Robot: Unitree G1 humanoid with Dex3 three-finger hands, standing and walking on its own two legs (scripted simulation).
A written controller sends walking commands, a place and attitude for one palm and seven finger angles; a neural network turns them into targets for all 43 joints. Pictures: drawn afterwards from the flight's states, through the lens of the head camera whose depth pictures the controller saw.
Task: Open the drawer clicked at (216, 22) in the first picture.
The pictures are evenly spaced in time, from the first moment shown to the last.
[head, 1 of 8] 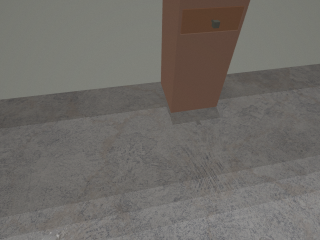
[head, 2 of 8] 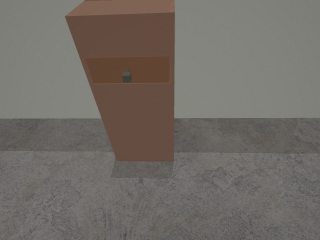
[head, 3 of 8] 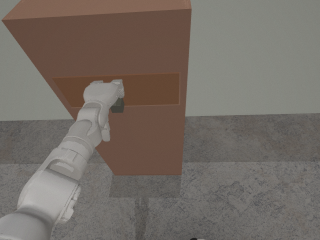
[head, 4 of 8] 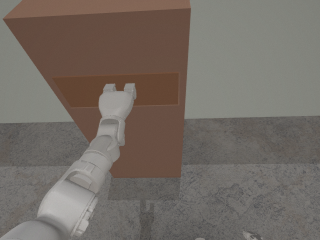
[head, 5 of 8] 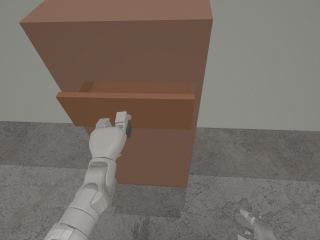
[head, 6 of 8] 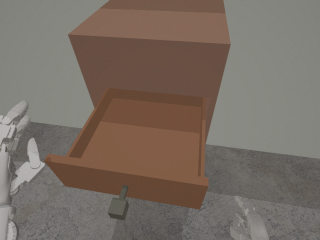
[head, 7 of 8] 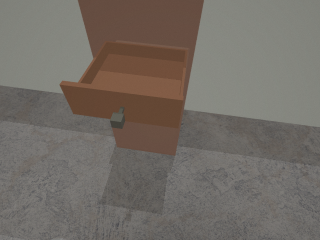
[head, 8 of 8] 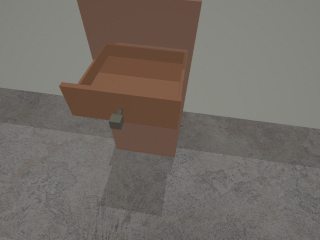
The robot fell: no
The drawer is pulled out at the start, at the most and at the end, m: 0.00 0.30 0.29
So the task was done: yes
